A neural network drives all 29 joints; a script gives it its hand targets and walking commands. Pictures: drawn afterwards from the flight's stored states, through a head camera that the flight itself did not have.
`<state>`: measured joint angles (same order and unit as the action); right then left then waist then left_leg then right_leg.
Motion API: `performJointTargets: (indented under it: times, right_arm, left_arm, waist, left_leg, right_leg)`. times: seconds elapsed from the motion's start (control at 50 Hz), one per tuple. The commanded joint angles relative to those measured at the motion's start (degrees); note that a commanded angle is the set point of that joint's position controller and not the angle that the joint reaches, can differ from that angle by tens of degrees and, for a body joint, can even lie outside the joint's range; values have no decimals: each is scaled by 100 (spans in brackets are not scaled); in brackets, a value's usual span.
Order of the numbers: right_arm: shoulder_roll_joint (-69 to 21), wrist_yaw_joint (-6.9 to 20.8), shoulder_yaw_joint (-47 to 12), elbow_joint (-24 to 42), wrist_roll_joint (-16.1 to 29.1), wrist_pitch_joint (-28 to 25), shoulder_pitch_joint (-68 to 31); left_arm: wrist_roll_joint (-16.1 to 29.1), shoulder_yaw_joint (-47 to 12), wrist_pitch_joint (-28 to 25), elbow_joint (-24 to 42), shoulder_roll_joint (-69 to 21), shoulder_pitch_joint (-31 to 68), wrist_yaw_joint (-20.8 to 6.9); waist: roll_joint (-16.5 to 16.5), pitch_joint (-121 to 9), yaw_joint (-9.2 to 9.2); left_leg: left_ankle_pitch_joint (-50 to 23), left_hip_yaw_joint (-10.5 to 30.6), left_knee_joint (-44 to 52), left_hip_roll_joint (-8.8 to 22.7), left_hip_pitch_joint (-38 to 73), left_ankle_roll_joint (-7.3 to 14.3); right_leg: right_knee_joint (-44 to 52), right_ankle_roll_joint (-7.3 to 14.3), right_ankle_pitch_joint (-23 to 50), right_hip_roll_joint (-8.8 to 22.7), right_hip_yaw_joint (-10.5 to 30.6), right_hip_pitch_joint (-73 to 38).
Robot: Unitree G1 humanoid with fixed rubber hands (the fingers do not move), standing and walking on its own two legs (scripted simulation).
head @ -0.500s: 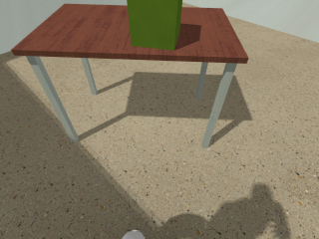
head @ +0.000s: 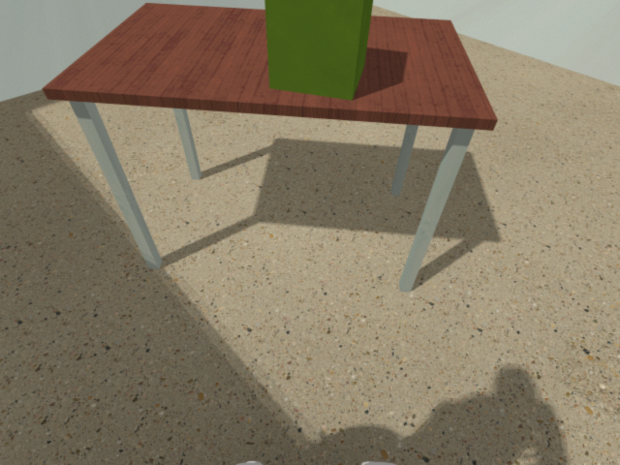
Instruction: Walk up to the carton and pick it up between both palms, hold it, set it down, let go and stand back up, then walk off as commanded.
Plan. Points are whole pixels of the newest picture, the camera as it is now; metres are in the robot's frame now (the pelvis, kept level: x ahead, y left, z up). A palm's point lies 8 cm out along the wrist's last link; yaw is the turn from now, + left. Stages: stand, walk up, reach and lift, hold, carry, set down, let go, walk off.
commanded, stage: walk off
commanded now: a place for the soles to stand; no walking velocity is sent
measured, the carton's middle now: (321, 25) +1.03 -0.01 +0.15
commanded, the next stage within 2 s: stand in 1.22 s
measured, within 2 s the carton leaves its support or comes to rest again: neither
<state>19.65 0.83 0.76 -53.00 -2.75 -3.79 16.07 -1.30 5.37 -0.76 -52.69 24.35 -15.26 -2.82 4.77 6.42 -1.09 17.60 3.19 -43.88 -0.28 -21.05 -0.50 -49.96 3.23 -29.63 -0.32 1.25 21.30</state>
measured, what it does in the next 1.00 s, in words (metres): shifts its weight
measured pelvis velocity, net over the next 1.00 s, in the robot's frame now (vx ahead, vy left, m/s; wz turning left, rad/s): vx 0.08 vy -0.01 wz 0.00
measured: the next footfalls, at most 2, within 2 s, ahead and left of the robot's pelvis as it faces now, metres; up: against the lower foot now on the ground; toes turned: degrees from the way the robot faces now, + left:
none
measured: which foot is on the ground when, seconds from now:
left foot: down 0.00-1.00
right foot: down 0.00-1.00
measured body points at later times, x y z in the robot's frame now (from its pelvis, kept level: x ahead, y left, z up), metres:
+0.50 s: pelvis +0.06 -0.02 +0.01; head +0.10 -0.01 +0.46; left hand +0.13 +0.27 -0.13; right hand +0.14 -0.32 -0.11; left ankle +0.08 +0.11 -0.70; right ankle +0.06 -0.11 -0.70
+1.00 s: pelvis +0.08 -0.01 +0.01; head +0.12 -0.01 +0.46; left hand +0.21 +0.28 -0.11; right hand +0.18 -0.31 -0.11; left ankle +0.08 +0.11 -0.70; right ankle +0.06 -0.11 -0.70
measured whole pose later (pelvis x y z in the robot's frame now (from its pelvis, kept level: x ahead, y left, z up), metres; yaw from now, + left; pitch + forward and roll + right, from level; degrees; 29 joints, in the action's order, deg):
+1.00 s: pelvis +0.08 -0.01 +0.01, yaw +0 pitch -4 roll +1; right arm 20.1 -0.2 1.2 -54.3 0.1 -2.1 7.7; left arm -0.5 0.9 -1.5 -53.4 19.7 -4.8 -0.6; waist 0.2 8.6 -1.3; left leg 22.5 0.3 -40.9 -0.6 -14.6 0.1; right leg -41.6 1.4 -25.0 -0.8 0.0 12.9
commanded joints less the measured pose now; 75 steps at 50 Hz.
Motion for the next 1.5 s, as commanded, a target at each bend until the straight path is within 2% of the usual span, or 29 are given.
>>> performJointTargets:
  times: [0.0,0.02,0.04,0.06,0.1,0.14,0.2,0.28,0.34,0.38,0.44,0.46,0.52,0.62,0.74,0.86,0.96,1.02,1.06,1.14,1.16,1.18,1.2,1.24,1.26,1.32,1.34,1.38,1.48]
  right_arm:
    - [1904,-157,579,513,14,13,-779]
    - [1604,-173,449,604,36,45,-828]
    - [1382,-156,380,618,211,51,-960]
    - [1634,-209,516,368,197,87,-463]
    - [1668,-147,529,-2,263,78,-131]
    - [1654,-128,508,-58,239,61,53]
    - [1600,-118,521,-15,174,40,-98]
    - [1379,-106,480,14,185,-35,47]
    - [1872,-107,564,44,134,0,-193]
    - [1783,-123,537,61,154,15,-368]
    - [1527,-151,440,144,241,-40,-416]
    - [1465,-155,406,189,275,-66,-454]
    - [1429,-194,405,202,320,-38,-665]
    - [1427,-187,430,278,320,36,-802]
    - [1591,-197,488,305,280,11,-729]
    - [1485,-208,457,325,307,6,-746]
    - [1581,-203,474,326,281,7,-631]
    - [1532,-199,449,322,291,42,-804]
    - [1411,-170,423,393,338,82,-995]
    - [1311,-144,443,318,325,103,-825]
    - [1357,-140,461,288,296,68,-795]
    - [1409,-133,476,232,308,43,-637]
    - [1526,-147,539,235,279,13,-420]
    - [1459,-142,368,-59,227,-1,-938]
    - [1455,-160,335,-49,210,2,-1140]
    - [1234,-169,214,-212,278,78,-1214]
    - [1343,-169,208,-377,285,96,-1115]
    - [1456,-186,228,-537,302,138,-1303]
    - [1262,-175,123,-765,301,133,-1445]
  left_arm:
    - [29,294,-173,181,1104,-768,58]
    - [-7,282,-186,184,1221,-852,88]
    - [-52,310,-258,184,1813,-713,123]
    - [-17,383,-181,298,1923,-131,154]
    - [-15,255,-258,415,1659,470,216]
    - [23,222,-271,480,1330,641,227]
    - [-1,204,-212,544,1244,667,220]
    - [60,65,-174,539,970,803,225]
    - [74,1,-180,515,770,779,224]
    - [95,-42,-291,220,879,714,244]
    - [81,-87,-353,200,859,605,284]
    - [90,-80,-359,285,911,606,307]
    - [98,-84,-371,224,1017,537,340]
    - [73,-54,-306,325,1117,664,329]
    - [68,-127,-278,435,812,1042,314]
    - [77,-113,-266,411,888,1057,296]
    - [74,-86,-256,429,880,1202,298]
    - [75,-63,-260,406,943,1037,287]
    - [75,-26,-266,327,1123,881,282]
    - [35,21,-270,359,1228,889,314]
    - [19,-7,-251,411,1171,912,316]
    - [54,4,-251,513,1120,1174,307]
    - [57,-54,-229,551,923,1326,281]
    - [197,-105,-146,299,734,1328,385]
    - [193,-191,-190,205,612,1108,391]
    - [180,-148,-169,-26,850,1382,362]
    - [217,-166,-176,-116,850,1381,336]
    - [219,-200,-154,-294,856,1336,328]
    - [202,-321,-117,-607,630,1436,315]
  waist:
    - [-1424,-214,513]
    - [-351,-148,648]
    - [939,168,676]
    - [436,473,377]
    - [-13,822,114]
    - [194,420,83]
    - [626,113,148]
    - [403,-198,-102]
    - [-808,-195,-104]
    - [-814,-276,-2]
    - [-568,-705,22]
    - [-761,-852,1]
    - [-561,-1200,53]
    - [-225,-990,97]
    - [-404,-945,-35]
    - [-489,-1097,-37]
    - [-633,-1022,-87]
    - [-383,-911,49]
    - [-208,-985,139]
    - [312,-467,101]
    - [239,-309,67]
    - [-50,-428,-66]
    - [-382,-587,-208]
    - [-652,-671,27]
    - [-608,-731,220]
    - [-350,-883,47]
    - [-585,-878,79]
    - [-875,-880,119]
    - [-643,-848,125]
  left_leg:
    - [2423,1349,1776,859,-1768,896]
    - [2137,742,582,280,-2023,616]
    - [1973,142,-1147,-681,-2385,286]
    - [1649,587,-1485,-274,-1761,249]
    - [1042,630,-1385,-78,-1303,281]
    - [596,525,-749,95,-943,244]
    - [672,363,-282,275,-258,214]
    - [99,128,1252,-8,946,431]
    - [976,1881,1844,878,680,1015]
    - [135,1732,1678,880,536,1030]
    - [-1848,1104,1133,685,791,837]
    - [-2337,912,995,535,849,749]
    - [-2603,407,402,346,868,561]
    - [-1537,100,195,215,453,398]
    - [-2757,1069,958,828,1233,862]
    - [-3111,566,775,576,1213,641]
    - [-2731,980,1052,825,1236,824]
    - [-2288,697,866,648,936,674]
    - [-1582,189,318,255,598,413]
    - [1102,41,308,105,-130,305]
    - [1077,110,649,132,-25,317]
    - [-181,246,770,220,662,329]
    - [-840,836,1235,424,1266,527]
    - [-2378,1446,1621,1255,932,1049]
    - [-2399,1306,1492,1140,846,957]
    - [-1940,513,1587,627,1011,509]
    - [-1959,413,1630,559,1142,452]
    - [-2077,397,1806,580,1473,411]
    - [-1739,426,2395,757,1575,394]
  right_leg:
    - [1323,77,297,96,202,-1738]
    - [2258,182,-693,399,1117,-1723]
    - [3999,592,-2914,1808,3708,-990]
    - [4254,885,-3255,2269,4065,-54]
    - [4161,738,-2434,1953,3228,175]
    - [3719,530,-1214,1545,2297,-351]
    - [3311,782,-136,1595,1973,-247]
    - [2497,466,953,1138,1039,-120]
    - [1727,44,229,376,550,132]
    - [1760,33,381,380,590,-335]
    - [1725,90,2569,553,547,-850]
    - [1670,180,3268,622,628,-1088]
    - [1535,333,4583,862,851,-1574]
    - [1698,688,4353,1145,1220,-1689]
    - [1332,113,3599,449,487,-879]
    - [1362,223,4168,547,535,-1107]
    - [1220,178,3458,459,505,-891]
    - [1630,303,3361,571,736,-1092]
    - [2107,656,3223,980,1277,-1349]
    - [2264,1020,3744,1577,1733,-1379]
    - [2195,941,3675,1483,1639,-1192]
    - [2066,814,2851,1274,1415,-557]
    - [1717,424,2237,774,970,-143]
    - [1338,-70,2352,225,337,-776]
    - [1647,-71,2538,312,493,-981]
    - [2241,143,3121,617,806,-1376]
    - [2342,162,3126,684,870,-1408]
    - [2496,113,3003,633,732,-1277]
    - [2958,-25,2535,585,568,-1502]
